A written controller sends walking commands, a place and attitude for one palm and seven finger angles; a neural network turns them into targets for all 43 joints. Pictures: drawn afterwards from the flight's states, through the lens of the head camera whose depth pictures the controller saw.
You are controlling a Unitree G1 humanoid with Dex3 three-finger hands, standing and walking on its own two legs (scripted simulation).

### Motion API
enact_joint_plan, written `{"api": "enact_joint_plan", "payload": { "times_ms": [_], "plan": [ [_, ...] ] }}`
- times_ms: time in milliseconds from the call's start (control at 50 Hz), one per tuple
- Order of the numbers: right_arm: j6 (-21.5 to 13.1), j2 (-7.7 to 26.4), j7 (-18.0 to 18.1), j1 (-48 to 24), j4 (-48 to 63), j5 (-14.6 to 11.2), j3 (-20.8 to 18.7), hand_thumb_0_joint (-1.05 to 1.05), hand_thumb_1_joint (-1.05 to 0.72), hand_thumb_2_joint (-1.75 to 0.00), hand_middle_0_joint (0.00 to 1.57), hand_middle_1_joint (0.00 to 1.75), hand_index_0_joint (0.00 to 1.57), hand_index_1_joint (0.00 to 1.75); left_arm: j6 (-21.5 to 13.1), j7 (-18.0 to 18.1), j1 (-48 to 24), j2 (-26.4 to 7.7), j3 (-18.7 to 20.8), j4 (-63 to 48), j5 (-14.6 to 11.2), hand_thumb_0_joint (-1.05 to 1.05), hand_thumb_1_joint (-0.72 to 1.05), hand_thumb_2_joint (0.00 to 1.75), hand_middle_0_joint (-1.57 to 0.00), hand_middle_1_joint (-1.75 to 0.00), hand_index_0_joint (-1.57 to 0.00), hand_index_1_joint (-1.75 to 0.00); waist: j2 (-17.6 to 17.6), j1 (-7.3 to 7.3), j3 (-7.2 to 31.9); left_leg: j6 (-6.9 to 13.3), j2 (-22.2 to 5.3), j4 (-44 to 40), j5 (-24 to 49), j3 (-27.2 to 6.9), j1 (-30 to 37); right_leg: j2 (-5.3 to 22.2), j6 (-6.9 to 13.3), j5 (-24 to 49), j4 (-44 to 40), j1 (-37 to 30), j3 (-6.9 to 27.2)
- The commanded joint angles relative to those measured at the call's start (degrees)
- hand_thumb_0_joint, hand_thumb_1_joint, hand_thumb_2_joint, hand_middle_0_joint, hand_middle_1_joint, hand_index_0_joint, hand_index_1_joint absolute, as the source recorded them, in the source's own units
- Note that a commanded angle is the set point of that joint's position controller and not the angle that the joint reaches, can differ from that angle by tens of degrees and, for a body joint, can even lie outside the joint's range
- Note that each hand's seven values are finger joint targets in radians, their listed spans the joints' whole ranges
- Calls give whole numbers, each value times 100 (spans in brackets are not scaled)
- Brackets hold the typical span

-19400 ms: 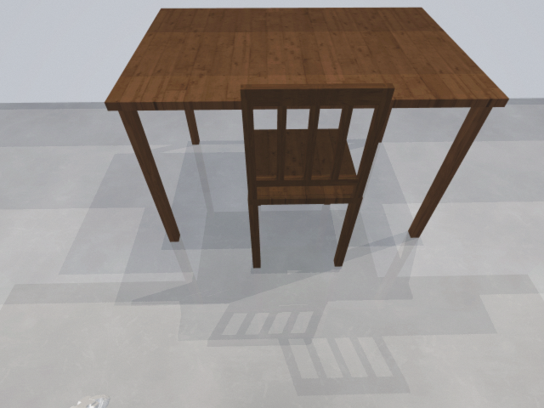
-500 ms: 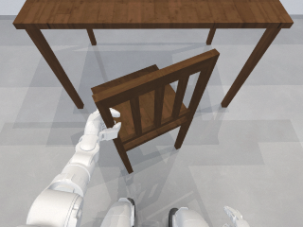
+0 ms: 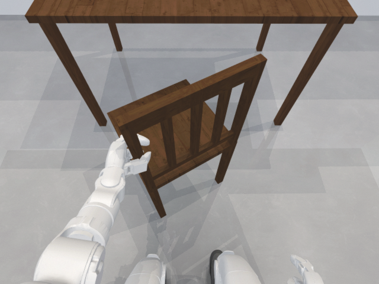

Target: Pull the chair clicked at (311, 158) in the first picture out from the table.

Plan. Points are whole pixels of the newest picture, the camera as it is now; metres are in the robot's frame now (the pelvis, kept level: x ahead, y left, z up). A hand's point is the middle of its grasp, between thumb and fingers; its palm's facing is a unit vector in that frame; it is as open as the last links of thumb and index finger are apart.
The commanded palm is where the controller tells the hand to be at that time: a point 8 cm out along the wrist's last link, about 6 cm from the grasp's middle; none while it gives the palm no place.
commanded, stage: step backward, pulling the chair out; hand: left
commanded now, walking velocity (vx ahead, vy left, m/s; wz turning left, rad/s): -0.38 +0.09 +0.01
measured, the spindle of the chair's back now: (195, 130) +0.50 -0.02 -0.10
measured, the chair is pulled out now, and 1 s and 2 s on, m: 0.35 0.50 0.50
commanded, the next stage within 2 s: stop walking, hand still on the chair in 0.44 s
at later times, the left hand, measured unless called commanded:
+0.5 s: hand (134, 198) +0.29 +0.13 -0.05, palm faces -0.02 -0.98 -0.19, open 5.9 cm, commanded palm +0.30 +0.17 -0.05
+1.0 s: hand (131, 227) +0.23 +0.12 -0.05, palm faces +0.00 -0.98 -0.18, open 5.9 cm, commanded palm +0.21 +0.17 -0.03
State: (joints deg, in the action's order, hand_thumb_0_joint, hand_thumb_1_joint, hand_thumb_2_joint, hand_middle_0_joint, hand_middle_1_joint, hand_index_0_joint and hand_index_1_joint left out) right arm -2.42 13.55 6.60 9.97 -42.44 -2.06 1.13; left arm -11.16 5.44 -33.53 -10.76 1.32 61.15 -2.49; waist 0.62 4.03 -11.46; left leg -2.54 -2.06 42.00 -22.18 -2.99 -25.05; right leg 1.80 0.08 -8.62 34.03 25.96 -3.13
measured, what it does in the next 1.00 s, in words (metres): steps on the spot: right foot, then left foot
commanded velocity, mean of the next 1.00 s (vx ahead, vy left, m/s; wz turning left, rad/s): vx -0.13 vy -0.02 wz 0.01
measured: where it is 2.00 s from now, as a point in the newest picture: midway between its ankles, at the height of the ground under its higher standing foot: outside the picture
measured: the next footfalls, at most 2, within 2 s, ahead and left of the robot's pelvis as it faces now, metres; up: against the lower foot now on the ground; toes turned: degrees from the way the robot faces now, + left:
right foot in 0.24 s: +0.04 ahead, -0.13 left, +0.00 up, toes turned -4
left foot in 0.90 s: -0.02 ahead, +0.12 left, +0.00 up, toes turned +0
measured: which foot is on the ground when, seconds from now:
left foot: down 0.00-0.74, up 0.76-0.88, down 0.90-1.00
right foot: down 0.00-0.10, up 0.12-0.22, down 0.24-1.00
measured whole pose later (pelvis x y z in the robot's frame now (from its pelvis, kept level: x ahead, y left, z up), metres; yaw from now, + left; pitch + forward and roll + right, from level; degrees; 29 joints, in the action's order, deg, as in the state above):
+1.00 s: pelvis -0.06 +0.00 +0.01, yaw -1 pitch -3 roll +0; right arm -3.5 12.3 5.6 12.4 -41.5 -0.6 2.0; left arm -8.1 5.9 -9.4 -7.9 -1.6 42.7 -1.1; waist 0.3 1.7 -6.7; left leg -0.7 -1.0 31.3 -17.5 0.4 -11.2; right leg 2.5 -0.8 -11.0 30.3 16.7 -2.6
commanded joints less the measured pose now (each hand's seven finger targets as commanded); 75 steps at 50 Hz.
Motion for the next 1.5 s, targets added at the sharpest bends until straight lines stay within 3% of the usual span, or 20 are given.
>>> {"api": "enact_joint_plan", "payload": {
  "times_ms": [0, 40, 100, 140, 200, 240, 300, 400, 480, 540, 620, 680, 720, 740, 780, 820, 880, 920, 1060, 1480],
  "plan": [
    [-113, 752, 94, 473, 333, 23, -184, 0, -90, -90, 20, 30, 20, 30, -191, 15, -1596, -985, 120, -972, 85, 0, 90, 90, -50, -145, -50, -145, -903, -179, 2875, 101, -31, 11, -483, -135, 809, 1635, 518, 446, -1238, -1316, 1069],
    [-116, 832, 121, 545, 342, 3, -176, 0, -90, -90, 20, 30, 20, 30, -167, 6, -1670, -820, 2, -1027, 38, 0, 90, 90, -50, -145, -50, -145, -913, -115, 2785, 243, -249, -1254, 198, -214, 1019, 1188, 189, -110, -982, -1178, 691],
    [-74, 888, 97, 160, 710, 43, -190, 0, -90, -90, 20, 30, 20, 30, -257, -2, -1967, -496, -245, -1352, 10, 0, 90, 90, -50, -145, -50, -145, 1528, -314, 2306, 921, -1632, -2707, -345, -1418, -423, 126, -57, -1462, 1306, -1460, 133],
    [-96, 828, 100, 356, 574, 43, -218, 0, -90, -90, 20, 30, 20, 30, -303, -50, -2205, -445, -258, -1421, -17, 0, 90, 90, -50, -145, -50, -145, 847, -287, 2434, 1132, -1722, -1948, 1668, -1388, 128, 108, -17, -1375, 1184, -1398, 319],
    [-263, 889, 30, 700, 338, 31, -278, 0, -90, -90, 20, 30, 20, 30, -402, -84, -2116, -460, -279, -1116, 67, 0, 90, 90, -50, -145, -50, -145, 505, -206, 2797, 653, -1193, -965, 3118, -734, 1361, 282, 14, 520, -428, -1459, 447],
    [-269, 824, 17, 606, 296, 70, -241, 0, -90, -90, 20, 30, 20, 30, -438, -100, -2105, -527, -327, -1057, 165, 0, 90, 90, -50, -145, -50, -145, 873, -171, 2744, 421, -1059, -1171, 2854, -499, 1258, 417, 21, 755, -302, -1395, 412],
    [-235, 827, 89, 594, 315, -30, -302, 0, -90, -90, 20, 30, 20, 30, -402, -33, -1809, -976, 15, -838, 91, 0, 90, 90, -50, -145, -50, -145, 138, -210, 3138, 306, -842, -957, 2127, -235, 1114, 596, 66, 748, -354, -1623, 709],
    [-204, 723, 114, 484, 354, -68, -228, 0, -90, -90, 20, 30, 20, 30, -344, 12, -1618, -1209, 153, -646, 20, 0, 90, 90, -50, -145, -50, -145, -644, -245, 2600, 165, -258, -381, 93, 25, 1110, 1321, 391, -1514, -1278, -541, 1265],
    [-234, 831, 147, 352, 443, -61, -176, 0, -90, -90, 20, 30, 20, 30, -367, 37, -1701, -1006, 67, -633, -19, 0, 90, 90, -50, -145, -50, -145, -22, -266, 2178, 404, -649, -1312, -254, -494, 815, 662, 113, -2002, -676, -302, 704],
    [-238, 738, 66, 226, 917, -20, -186, 0, -90, -90, 20, 30, 20, 30, -417, 8, -1243, -639, -98, -1740, -33, 0, 90, 90, -50, -145, -50, -145, 820, -337, 2314, 816, -1304, -2336, -1007, -1312, -23, 108, 20, -1860, 588, -1338, 384],
    [-199, 725, 33, 278, 937, -31, -165, 0, -90, -90, 20, 30, 20, 30, -186, -61, -685, -572, -154, -2188, -28, 0, 90, 90, -50, -145, -50, -145, 1164, -295, 2219, 877, -1175, -2314, -1458, -960, -158, -56, -2, -1588, 502, -1973, 209],
    [-182, 728, 2, 392, 953, -5, -212, 0, -90, -90, 20, 30, 20, 30, -75, -96, -323, -732, -68, -2401, 32, 0, 90, 90, -50, -145, -50, -145, 354, -280, 2127, 567, -599, -1563, -1471, -221, -148, 89, 81, -2062, -332, -2018, 404],
    [-144, 588, -5, 433, 860, 41, -221, 0, -90, -90, 20, 30, 20, 30, -78, -35, -365, -854, -31, -2684, 120, 0, 90, 90, -50, -145, -50, -145, -1153, -183, 2021, 152, 229, 611, -641, 502, 916, 1223, 594, -3578, -1872, -335, 1778],
    [-183, 595, -14, 333, 748, 88, -207, 0, -90, -90, 20, 30, 20, 30, -57, 14, -391, -899, 30, -2908, 135, 0, 90, 90, -50, -145, -50, -145, -1240, -189, 2113, 147, 291, 1347, -235, 367, 1311, 1653, 844, -3578, -2185, 76, 2029],
    [-272, 460, -66, 154, 607, 133, -91, 0, -90, -90, 20, 30, 20, 30, 12, 27, -101, -743, -36, -2842, 132, 0, 90, 90, -50, -145, -50, -145, -917, -135, 2002, 212, 190, 1365, -365, 179, 1442, 1575, 782, -2979, -1942, 208, 1376],
    [-360, 492, -39, 180, 544, 155, -129, 0, -90, -90, 20, 30, 20, 30, -1, 82, 216, -753, 111, -2862, 173, 0, 90, 90, -50, -145, -50, -145, -1032, -115, 1723, 297, 8, -566, -61, 134, 1508, 1219, 549, -2217, -1495, -348, 941],
    [-419, 733, -7, 50, 783, 145, -213, 0, -90, -90, 20, 30, 20, 30, -95, 75, 759, -494, -46, -3285, 173, 0, 90, 90, -50, -145, -50, -145, 399, -362, 1729, 662, -908, -2175, 2020, -770, 1553, 282, 55, -33, -427, -1281, 565],
    [-328, 552, -60, -38, 776, 133, -106, 0, -90, -90, 20, 30, 20, 30, -25, 43, 922, -264, -311, -3127, 220, 0, 90, 90, -50, -145, -50, -145, 793, -294, 1938, 636, -885, -2217, 2087, -672, 1231, 268, -21, 14, -513, -1904, 330],
    [-235, 586, -71, -43, 986, 93, -203, 0, -90, -90, 20, 30, 20, 30, 20, 120, 1308, -436, -178, -3546, 219, 0, 90, 90, -50, -145, -50, -145, 245, -259, 2572, 271, -525, -1864, 2660, 34, 1867, 544, 159, 1792, -831, -2533, 545],
    [114, 577, 5, -118, 1123, 76, -206, 0, -90, -90, 20, 30, 20, 30, 200, 185, 1964, -545, -94, -3486, 121, 0, 90, 90, -50, -145, -50, -145, 203, -272, 2126, 269, -423, -2070, 2035, 137, 1731, 568, 177, 1392, -1181, -2331, 582]
  ]
}}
